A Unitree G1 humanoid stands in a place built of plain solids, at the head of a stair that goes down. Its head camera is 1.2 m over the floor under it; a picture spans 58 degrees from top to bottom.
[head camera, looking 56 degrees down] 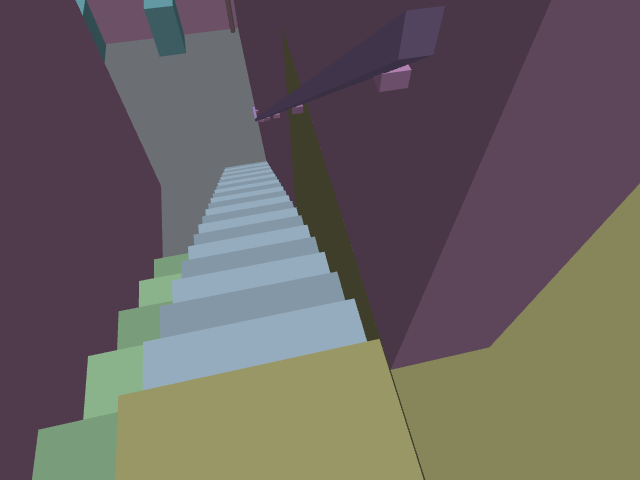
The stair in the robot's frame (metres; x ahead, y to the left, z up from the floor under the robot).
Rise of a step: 0.20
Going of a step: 0.23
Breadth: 0.74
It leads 13 degrees to the left of straight ahead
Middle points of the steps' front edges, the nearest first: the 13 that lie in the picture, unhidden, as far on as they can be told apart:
0.39 0.19 0.00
0.61 0.24 -0.20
0.83 0.29 -0.40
1.06 0.34 -0.59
1.28 0.39 -0.79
1.51 0.44 -0.98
1.73 0.49 -1.18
1.96 0.54 -1.38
2.18 0.59 -1.58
2.41 0.64 -1.77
2.63 0.69 -1.97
2.85 0.74 -2.16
3.08 0.79 -2.36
